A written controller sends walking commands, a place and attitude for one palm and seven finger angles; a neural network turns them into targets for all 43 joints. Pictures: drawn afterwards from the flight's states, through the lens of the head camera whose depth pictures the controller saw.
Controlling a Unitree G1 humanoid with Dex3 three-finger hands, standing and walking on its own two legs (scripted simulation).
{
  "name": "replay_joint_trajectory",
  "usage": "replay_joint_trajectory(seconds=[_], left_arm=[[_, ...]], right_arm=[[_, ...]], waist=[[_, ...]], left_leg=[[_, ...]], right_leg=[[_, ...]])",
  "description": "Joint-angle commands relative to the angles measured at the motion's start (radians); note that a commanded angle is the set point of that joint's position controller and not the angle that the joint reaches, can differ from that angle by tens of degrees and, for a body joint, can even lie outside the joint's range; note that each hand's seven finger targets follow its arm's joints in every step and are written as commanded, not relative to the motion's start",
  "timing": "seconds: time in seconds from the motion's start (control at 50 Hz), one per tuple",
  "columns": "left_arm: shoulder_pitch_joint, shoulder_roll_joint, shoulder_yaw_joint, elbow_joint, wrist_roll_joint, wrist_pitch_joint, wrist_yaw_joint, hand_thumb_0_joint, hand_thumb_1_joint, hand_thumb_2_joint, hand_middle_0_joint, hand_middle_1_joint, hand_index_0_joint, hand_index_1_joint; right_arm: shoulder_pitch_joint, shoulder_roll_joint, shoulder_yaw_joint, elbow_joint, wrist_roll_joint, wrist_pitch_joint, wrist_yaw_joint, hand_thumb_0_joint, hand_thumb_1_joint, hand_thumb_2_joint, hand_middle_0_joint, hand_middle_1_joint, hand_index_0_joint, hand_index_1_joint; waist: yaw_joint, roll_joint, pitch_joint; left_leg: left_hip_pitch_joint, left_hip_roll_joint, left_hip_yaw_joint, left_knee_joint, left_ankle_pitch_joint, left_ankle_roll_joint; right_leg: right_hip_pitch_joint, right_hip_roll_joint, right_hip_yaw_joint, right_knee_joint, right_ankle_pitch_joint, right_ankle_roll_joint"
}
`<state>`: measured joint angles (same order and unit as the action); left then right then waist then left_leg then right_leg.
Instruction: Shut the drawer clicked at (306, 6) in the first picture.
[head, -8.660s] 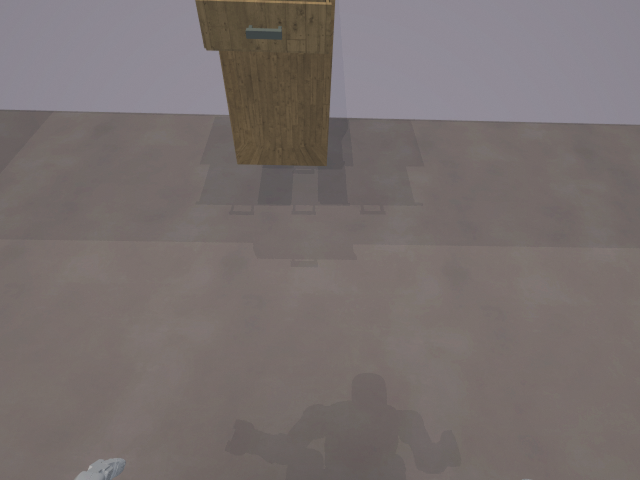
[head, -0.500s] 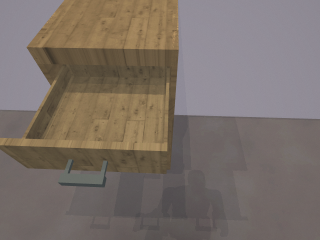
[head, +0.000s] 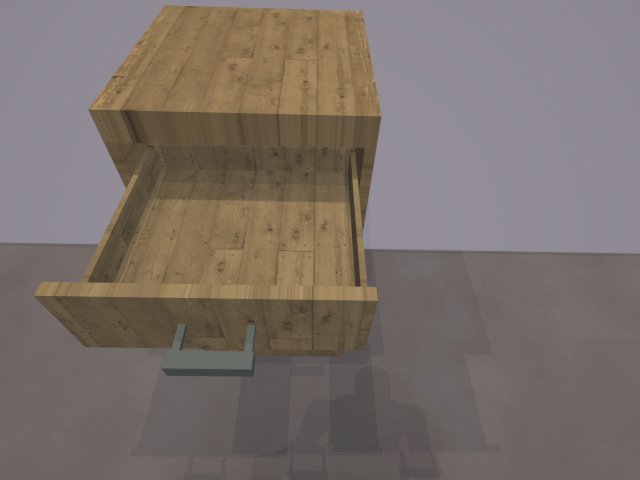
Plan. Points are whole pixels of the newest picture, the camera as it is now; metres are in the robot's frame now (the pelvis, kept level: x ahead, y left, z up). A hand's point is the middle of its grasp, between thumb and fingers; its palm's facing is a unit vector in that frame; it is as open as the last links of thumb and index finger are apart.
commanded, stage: come to a stop and stand still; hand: left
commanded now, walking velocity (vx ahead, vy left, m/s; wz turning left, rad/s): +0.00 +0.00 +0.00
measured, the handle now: (213, 347) +0.27 +0.16 +0.00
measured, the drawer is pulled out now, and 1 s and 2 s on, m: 0.30 0.30 0.29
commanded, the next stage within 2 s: look again from close up in 0.04 s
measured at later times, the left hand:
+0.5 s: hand out of the picture +0.02 +0.14 -0.17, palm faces +0.02 -0.98 -0.20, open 7.4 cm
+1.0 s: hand (223, 437) +0.17 +0.13 -0.02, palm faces +0.25 -0.96 -0.10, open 7.0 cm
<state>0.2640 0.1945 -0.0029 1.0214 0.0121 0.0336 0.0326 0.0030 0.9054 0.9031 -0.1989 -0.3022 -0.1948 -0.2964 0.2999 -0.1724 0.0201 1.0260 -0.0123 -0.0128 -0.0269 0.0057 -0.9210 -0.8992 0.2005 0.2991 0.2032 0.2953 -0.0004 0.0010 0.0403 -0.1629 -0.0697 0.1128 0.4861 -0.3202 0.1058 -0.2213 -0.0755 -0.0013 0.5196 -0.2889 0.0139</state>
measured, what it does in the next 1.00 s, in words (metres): shifts its weight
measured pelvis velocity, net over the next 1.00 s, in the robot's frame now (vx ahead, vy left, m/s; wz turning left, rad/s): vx -0.01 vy -0.06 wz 0.05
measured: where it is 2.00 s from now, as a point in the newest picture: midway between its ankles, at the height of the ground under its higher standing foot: outside the picture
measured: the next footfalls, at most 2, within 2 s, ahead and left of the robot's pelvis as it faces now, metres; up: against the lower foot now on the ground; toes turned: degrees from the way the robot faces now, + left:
none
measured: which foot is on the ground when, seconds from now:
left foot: down 0.00-1.00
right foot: down 0.00-1.00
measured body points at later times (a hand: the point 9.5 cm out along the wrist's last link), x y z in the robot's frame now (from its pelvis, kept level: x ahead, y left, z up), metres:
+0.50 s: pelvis +0.01 -0.03 +0.00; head +0.02 -0.03 +0.45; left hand +0.02 +0.19 -0.15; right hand +0.01 -0.25 -0.16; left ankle -0.03 +0.04 -0.73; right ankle -0.01 -0.17 -0.73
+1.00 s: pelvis -0.01 -0.06 -0.01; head +0.00 -0.08 +0.44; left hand +0.16 +0.18 -0.01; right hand +0.12 -0.32 -0.12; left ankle -0.03 +0.04 -0.73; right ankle -0.01 -0.17 -0.73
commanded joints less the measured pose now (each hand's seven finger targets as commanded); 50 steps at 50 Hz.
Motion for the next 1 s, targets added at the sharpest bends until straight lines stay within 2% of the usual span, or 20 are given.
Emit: replay_joint_trajectory(seconds=[0.0,0.1,0.14,0.24,0.32,0.42,0.5,0.74,0.76,0.78,0.8,0.82,0.84,0.86,0.88,0.9,0.92,0.94,0.96,0.98], left_arm=[[0.042,0.071,0.016,-0.033,-0.006,-0.023,0.011,0.0,0.9,0.9,-0.2,-0.3,-0.2,-0.3],[0.052,0.064,0.017,-0.013,-0.005,-0.023,0.014,0.0,0.9,0.9,-0.2,-0.3,-0.2,-0.3],[0.051,0.064,0.018,-0.009,-0.005,-0.021,0.014,0.0,0.9,0.9,-0.2,-0.3,-0.2,-0.3],[0.066,0.058,0.018,0.007,-0.003,-0.028,0.014,0.0,0.9,0.9,-0.2,-0.3,-0.2,-0.3],[0.069,0.054,0.018,0.013,-0.004,-0.032,0.016,0.0,0.9,0.9,-0.2,-0.3,-0.2,-0.3],[0.075,0.053,0.014,0.02,-0.003,-0.035,0.016,0.0,0.9,0.9,-0.2,-0.3,-0.2,-0.3],[0.085,0.05,0.012,0.024,-0.002,-0.039,0.016,0.0,0.9,0.9,-0.2,-0.3,-0.2,-0.3],[0.098,0.053,0.006,0.035,-0.003,-0.045,0.014,0.0,0.9,0.9,-0.2,-0.3,-0.2,-0.3],[0.143,0.08,0.012,0.078,0.012,-0.069,0.05,0.0,0.9,0.9,-0.2,-0.3,-0.2,-0.3],[-0.576,0.252,0.103,-1.485,-0.197,-0.275,0.036,0.0,0.9,0.9,-0.22,-0.322,-0.22,-0.322],[-0.136,0.189,0.091,-1.23,-0.107,-0.22,0.081,0.0,0.9,0.9,-0.24,-0.343,-0.24,-0.343],[0.148,-0.011,-0.023,-1.07,-0.139,-0.084,0.117,0.0,0.9,0.9,-0.26,-0.365,-0.26,-0.365],[0.116,-0.083,-0.071,-1.088,-0.155,-0.076,0.097,0.0,0.9,0.9,-0.28,-0.387,-0.28,-0.387],[0.073,-0.046,-0.036,-1.129,-0.16,-0.113,0.081,0.0,0.9,0.9,-0.3,-0.408,-0.3,-0.408],[0.077,0.014,0.033,-1.117,-0.153,-0.164,0.063,0.0,0.9,0.9,-0.32,-0.43,-0.32,-0.43],[0.194,0.0,0.07,-1.04,-0.163,-0.221,0.03,0.0,0.9,0.9,-0.34,-0.452,-0.34,-0.452],[0.332,-0.028,0.075,-0.981,-0.172,-0.283,-0.015,0.0,0.9,0.9,-0.36,-0.473,-0.36,-0.473],[0.401,-0.07,0.061,-0.932,-0.185,-0.356,-0.071,0.0,0.9,0.9,-0.38,-0.495,-0.38,-0.495],[0.451,-0.083,0.072,-0.913,-0.21,-0.433,-0.134,0.0,0.9,0.9,-0.4,-0.517,-0.4,-0.517],[0.469,-0.042,0.121,-0.909,-0.229,-0.506,-0.189,0.0,0.9,0.9,-0.42,-0.538,-0.42,-0.538]], right_arm=[[0.049,-0.132,-0.03,-0.017,0.0,-0.021,-0.013,0.0,-0.9,-0.9,0.2,0.3,0.2,0.3],[0.057,-0.12,-0.029,0.01,0.002,-0.021,-0.013,0.0,-0.9,-0.9,0.2,0.3,0.2,0.3],[0.057,-0.116,-0.029,0.018,0.002,-0.02,-0.013,0.0,-0.9,-0.9,0.2,0.3,0.2,0.3],[0.053,-0.1,-0.029,0.031,0.004,-0.02,-0.01,0.0,-0.9,-0.9,0.2,0.3,0.2,0.3],[0.062,-0.088,-0.029,0.042,0.004,-0.021,-0.01,0.0,-0.9,-0.9,0.2,0.3,0.2,0.3],[0.056,-0.08,-0.027,0.054,0.006,-0.019,-0.009,0.0,-0.9,-0.9,0.2,0.3,0.2,0.3],[0.048,-0.079,-0.026,0.059,0.006,-0.019,-0.008,0.0,-0.9,-0.9,0.2,0.3,0.2,0.3],[0.049,-0.07,-0.02,0.081,0.009,-0.016,-0.008,0.0,-0.9,-0.9,0.2,0.3,0.2,0.3],[-0.034,-0.104,-0.027,0.004,0.012,-0.021,-0.001,0.0,-0.9,-0.9,0.2,0.3,0.2,0.3],[-0.021,-0.264,-0.056,-0.356,0.069,-0.173,-0.04,0.0,-0.9,-0.9,0.2,0.3,0.2,0.3],[-0.1,-0.173,-0.034,-0.289,0.039,-0.264,-0.071,0.0,-0.9,-0.9,0.2,0.3,0.2,0.3],[-0.099,-0.137,-0.05,-0.288,0.058,-0.301,-0.06,0.0,-0.9,-0.9,0.2,0.3,0.2,0.3],[-0.054,-0.166,-0.05,-0.257,0.059,-0.31,-0.05,0.0,-0.9,-0.9,0.2,0.3,0.2,0.3],[-0.087,-0.188,-0.067,-0.318,0.048,-0.329,-0.045,0.0,-0.9,-0.9,0.2,0.3,0.2,0.3],[-0.082,-0.212,-0.079,-0.348,0.03,-0.337,-0.041,0.0,-0.9,-0.9,0.2,0.3,0.2,0.3],[-0.098,-0.204,-0.09,-0.379,0.017,-0.34,-0.037,0.0,-0.9,-0.9,0.2,0.3,0.2,0.3],[-0.121,-0.195,-0.094,-0.418,0.02,-0.343,-0.025,0.0,-0.9,-0.9,0.2,0.3,0.2,0.3],[-0.134,-0.183,-0.093,-0.451,0.016,-0.344,-0.01,0.0,-0.9,-0.9,0.2,0.3,0.2,0.3],[-0.154,-0.18,-0.102,-0.478,0.016,-0.344,0.002,0.0,-0.9,-0.9,0.2,0.3,0.2,0.3],[-0.167,-0.181,-0.11,-0.501,0.021,-0.344,0.014,0.0,-0.9,-0.9,0.2,0.3,0.2,0.3]], waist=[[0.006,0.034,-0.014],[0.006,0.022,0.003],[0.007,0.048,0.019],[0.009,0.002,0.017],[0.002,0.011,0.006],[0.001,-0.005,0.027],[0.002,-0.02,0.011],[0.004,-0.005,0.021],[0.021,-0.1,0.085],[-0.077,0.147,-0.433],[0.008,0.29,-0.459],[-0.02,0.238,-0.276],[-0.039,0.12,-0.154],[-0.05,0.068,-0.054],[-0.063,-0.036,-0.077],[-0.037,-0.155,-0.07],[0.006,-0.161,-0.079],[0.023,-0.22,-0.089],[0.043,-0.257,-0.101],[0.054,-0.24,-0.137]], left_leg=[[0.018,0.206,-0.207,-0.132,0.428,-0.053],[0.009,0.196,-0.192,-0.132,0.397,-0.053],[0.004,0.196,-0.19,-0.141,0.396,-0.054],[-0.015,0.178,-0.166,-0.127,0.303,-0.046],[0.004,0.175,-0.155,-0.12,0.346,-0.049],[0.004,0.173,-0.144,-0.121,0.315,-0.052],[0.016,0.171,-0.139,-0.114,0.29,-0.053],[0.012,0.173,-0.13,-0.123,0.252,-0.062],[-0.111,0.193,-0.117,0.059,0.378,-0.094],[0.161,0.09,-0.14,-0.059,0.504,-0.089],[0.252,0.135,-0.131,-0.059,0.647,-0.101],[0.116,0.148,-0.149,-0.074,0.662,-0.144],[0.049,0.136,-0.149,-0.049,0.549,-0.131],[-0.041,0.117,-0.162,-0.006,0.397,-0.115],[-0.116,0.091,-0.158,0.048,0.283,-0.102],[-0.198,0.084,-0.149,0.09,0.219,-0.097],[-0.249,0.071,-0.125,0.123,0.178,-0.1],[-0.321,0.061,-0.114,0.167,0.138,-0.105],[-0.405,0.056,-0.105,0.213,0.097,-0.11],[-0.471,0.05,-0.097,0.263,0.076,-0.113]], right_leg=[[0.001,-0.006,0.01,-0.016,0.098,-0.037],[0.012,-0.013,0.012,-0.021,0.126,-0.035],[0.005,-0.009,0.011,-0.019,0.119,-0.033],[0.024,-0.025,0.028,-0.043,0.172,-0.036],[0.028,-0.026,0.034,-0.041,0.227,-0.04],[0.015,-0.029,0.046,-0.062,0.24,-0.043],[0.02,-0.037,0.052,-0.078,0.248,-0.044],[0.024,-0.039,0.058,-0.11,0.25,-0.051],[0.008,-0.079,0.066,-0.083,0.591,-0.03],[0.096,0.021,0.005,-0.007,0.458,-0.046],[0.043,0.062,-0.015,0.039,0.228,-0.062],[-0.072,0.055,-0.082,0.064,0.069,-0.04],[-0.116,0.06,-0.088,0.043,0.072,-0.031],[-0.154,0.06,-0.098,0.015,0.077,-0.031],[-0.18,0.063,-0.105,0.007,0.097,-0.033],[-0.213,0.067,-0.114,0.03,0.071,-0.031],[-0.222,0.064,-0.104,0.059,0.042,-0.037],[-0.261,0.069,-0.106,0.113,0.021,-0.035],[-0.282,0.068,-0.093,0.162,0.01,-0.034],[-0.291,0.064,-0.069,0.205,0.018,-0.036]])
